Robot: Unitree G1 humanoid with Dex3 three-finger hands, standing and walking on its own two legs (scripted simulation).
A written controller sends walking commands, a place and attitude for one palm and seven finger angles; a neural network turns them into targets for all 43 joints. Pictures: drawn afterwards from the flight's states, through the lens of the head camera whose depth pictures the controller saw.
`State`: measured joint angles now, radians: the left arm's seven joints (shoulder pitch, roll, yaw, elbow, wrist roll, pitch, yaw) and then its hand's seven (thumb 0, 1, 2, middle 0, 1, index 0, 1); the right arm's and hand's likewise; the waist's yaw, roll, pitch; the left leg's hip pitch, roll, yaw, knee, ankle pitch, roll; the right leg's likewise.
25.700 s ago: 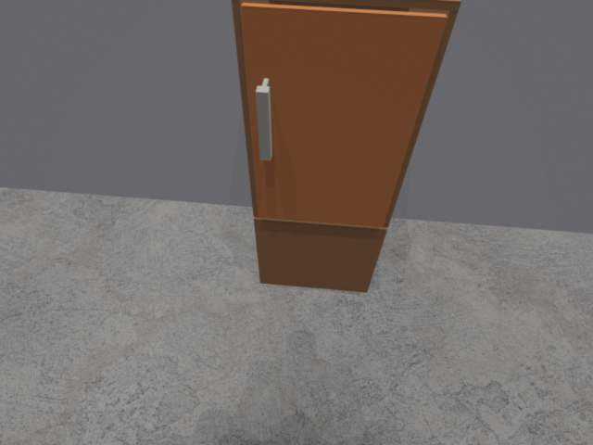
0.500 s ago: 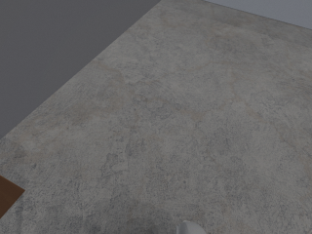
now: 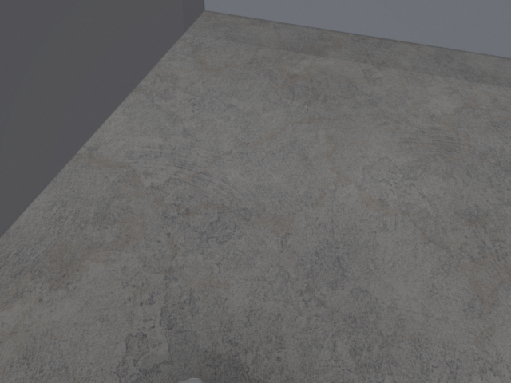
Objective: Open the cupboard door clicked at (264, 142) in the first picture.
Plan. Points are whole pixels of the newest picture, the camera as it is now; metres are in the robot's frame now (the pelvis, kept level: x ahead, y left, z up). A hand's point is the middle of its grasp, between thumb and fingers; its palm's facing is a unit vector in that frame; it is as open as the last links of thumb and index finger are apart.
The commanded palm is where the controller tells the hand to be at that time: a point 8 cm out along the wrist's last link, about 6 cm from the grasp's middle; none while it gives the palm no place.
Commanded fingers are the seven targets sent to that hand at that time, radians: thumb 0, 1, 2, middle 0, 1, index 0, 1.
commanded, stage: walk to a spot facing it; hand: left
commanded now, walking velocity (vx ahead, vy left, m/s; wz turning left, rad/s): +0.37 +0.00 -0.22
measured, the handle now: out of the picture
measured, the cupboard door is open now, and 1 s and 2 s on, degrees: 44 44 44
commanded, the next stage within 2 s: turn to face it in 0.50 s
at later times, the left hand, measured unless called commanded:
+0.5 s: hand (191, 315) +0.27 +0.14 -0.17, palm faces -0.02 -0.99 -0.17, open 7.3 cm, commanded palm none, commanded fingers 0.00 0.90 0.90 -0.20 -0.30 -0.20 -0.30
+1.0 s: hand (213, 220) +0.49 +0.12 -0.16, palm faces +0.13 -0.97 -0.21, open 7.4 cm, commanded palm none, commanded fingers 0.00 0.90 0.90 -0.20 -0.30 -0.20 -0.30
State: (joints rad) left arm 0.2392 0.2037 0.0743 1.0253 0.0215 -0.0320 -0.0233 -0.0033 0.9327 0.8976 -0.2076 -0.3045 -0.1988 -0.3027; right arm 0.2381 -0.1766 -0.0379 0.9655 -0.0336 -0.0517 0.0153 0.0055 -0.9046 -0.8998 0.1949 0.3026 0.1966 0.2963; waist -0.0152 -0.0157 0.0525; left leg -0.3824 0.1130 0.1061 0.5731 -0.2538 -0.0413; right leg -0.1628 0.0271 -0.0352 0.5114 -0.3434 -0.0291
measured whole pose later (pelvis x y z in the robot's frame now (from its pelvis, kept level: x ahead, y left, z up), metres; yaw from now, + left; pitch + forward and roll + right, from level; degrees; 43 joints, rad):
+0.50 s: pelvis +0.23 -0.04 +0.01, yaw -4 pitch +1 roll +0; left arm 0.26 0.18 0.07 1.06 0.03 -0.06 0.00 0.00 0.92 0.90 -0.20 -0.30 -0.20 -0.30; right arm 0.25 -0.18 -0.05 1.05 -0.03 -0.02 0.01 0.01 -0.91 -0.90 0.19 0.30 0.20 0.30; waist -0.01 -0.03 0.04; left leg -0.43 0.12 0.11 0.82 -0.37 -0.04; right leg -0.19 -0.04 -0.13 0.47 -0.29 -0.01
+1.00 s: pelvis +0.41 -0.08 +0.01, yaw +7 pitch +0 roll +2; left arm 0.14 0.18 0.05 0.96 0.03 -0.04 0.02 0.00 0.91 0.90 -0.20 -0.30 -0.20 -0.30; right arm 0.23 -0.19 -0.05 1.04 -0.02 0.05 0.00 0.01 -0.91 -0.90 0.20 0.30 0.20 0.30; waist -0.03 -0.04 0.08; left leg -0.44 0.05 0.10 0.97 -0.49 -0.06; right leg -0.18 -0.13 -0.21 0.54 -0.34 0.00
